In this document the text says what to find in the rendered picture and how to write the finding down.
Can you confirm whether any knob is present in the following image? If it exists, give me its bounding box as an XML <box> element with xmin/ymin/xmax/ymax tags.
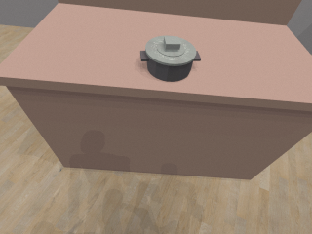
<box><xmin>163</xmin><ymin>36</ymin><xmax>181</xmax><ymax>50</ymax></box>

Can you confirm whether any pot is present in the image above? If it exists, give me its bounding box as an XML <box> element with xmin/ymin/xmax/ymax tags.
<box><xmin>140</xmin><ymin>51</ymin><xmax>201</xmax><ymax>82</ymax></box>

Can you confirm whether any table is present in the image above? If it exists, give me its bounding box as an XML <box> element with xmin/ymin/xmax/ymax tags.
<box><xmin>0</xmin><ymin>0</ymin><xmax>312</xmax><ymax>180</ymax></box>

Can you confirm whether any lid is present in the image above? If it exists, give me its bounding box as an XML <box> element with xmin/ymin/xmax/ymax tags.
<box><xmin>145</xmin><ymin>35</ymin><xmax>197</xmax><ymax>66</ymax></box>

